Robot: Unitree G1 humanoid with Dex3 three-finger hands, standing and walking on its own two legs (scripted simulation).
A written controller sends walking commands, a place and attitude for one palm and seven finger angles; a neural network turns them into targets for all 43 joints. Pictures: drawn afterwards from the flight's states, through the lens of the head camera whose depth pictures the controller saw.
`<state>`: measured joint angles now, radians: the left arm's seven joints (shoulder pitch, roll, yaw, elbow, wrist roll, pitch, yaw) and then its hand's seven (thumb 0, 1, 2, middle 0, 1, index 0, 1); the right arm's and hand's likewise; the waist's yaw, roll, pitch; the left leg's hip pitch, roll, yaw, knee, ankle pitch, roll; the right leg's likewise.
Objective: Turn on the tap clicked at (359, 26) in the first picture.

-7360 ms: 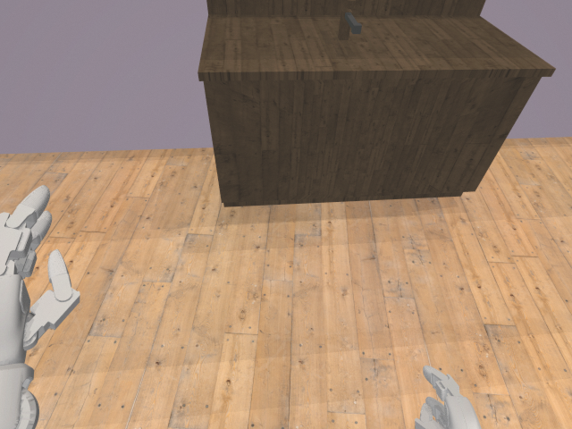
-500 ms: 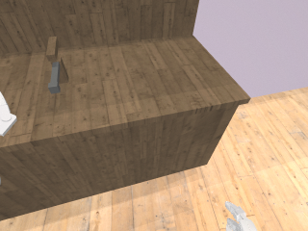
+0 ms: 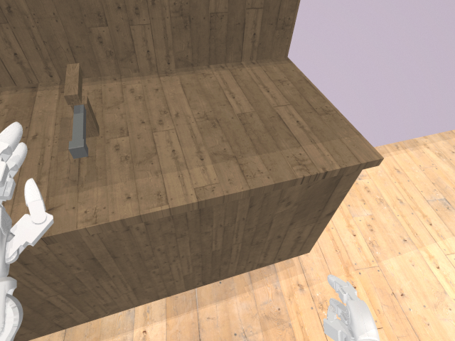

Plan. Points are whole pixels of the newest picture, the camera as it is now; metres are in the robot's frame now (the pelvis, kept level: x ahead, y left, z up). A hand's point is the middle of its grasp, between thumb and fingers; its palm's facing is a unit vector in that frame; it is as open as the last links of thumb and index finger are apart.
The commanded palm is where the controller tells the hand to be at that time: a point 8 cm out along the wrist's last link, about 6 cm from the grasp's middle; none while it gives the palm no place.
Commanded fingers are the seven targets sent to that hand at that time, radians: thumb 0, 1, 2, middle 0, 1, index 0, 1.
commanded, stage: shuffle to correct the standing spot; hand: left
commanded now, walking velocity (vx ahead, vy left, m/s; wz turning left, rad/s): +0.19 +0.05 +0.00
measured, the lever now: (78, 148) +0.44 +0.35 +0.06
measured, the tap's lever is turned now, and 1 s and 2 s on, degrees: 0 0 0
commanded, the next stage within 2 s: come to a stop and stand still in 0.70 s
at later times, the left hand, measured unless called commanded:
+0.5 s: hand (71, 182) +0.27 +0.24 +0.18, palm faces +0.39 -0.84 -0.37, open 7.5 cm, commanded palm +0.20 +0.29 +0.19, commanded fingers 0.00 0.90 0.90 -0.20 -0.30 -0.20 -0.30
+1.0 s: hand (43, 147) +0.32 +0.30 +0.19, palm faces +0.40 -0.82 -0.40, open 7.5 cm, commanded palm +0.26 +0.34 +0.19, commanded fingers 0.00 0.90 0.90 -0.20 -0.30 -0.20 -0.30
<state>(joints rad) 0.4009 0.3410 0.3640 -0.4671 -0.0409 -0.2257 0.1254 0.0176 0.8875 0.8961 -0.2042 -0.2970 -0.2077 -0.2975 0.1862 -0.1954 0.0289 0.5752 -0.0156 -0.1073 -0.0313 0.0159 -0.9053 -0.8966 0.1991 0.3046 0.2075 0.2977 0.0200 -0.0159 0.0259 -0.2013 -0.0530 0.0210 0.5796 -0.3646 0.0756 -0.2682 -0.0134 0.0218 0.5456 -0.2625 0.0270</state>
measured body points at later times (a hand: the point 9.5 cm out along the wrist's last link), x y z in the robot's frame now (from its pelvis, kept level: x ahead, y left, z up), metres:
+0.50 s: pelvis +0.05 +0.01 -0.01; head +0.06 +0.01 +0.44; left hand +0.24 +0.29 +0.20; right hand +0.20 -0.23 -0.10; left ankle -0.02 +0.07 -0.68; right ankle +0.05 -0.11 -0.73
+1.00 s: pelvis +0.10 +0.06 +0.00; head +0.11 +0.06 +0.45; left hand +0.29 +0.34 +0.21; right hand +0.28 -0.13 -0.08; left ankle +0.15 +0.16 -0.73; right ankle +0.14 -0.03 -0.73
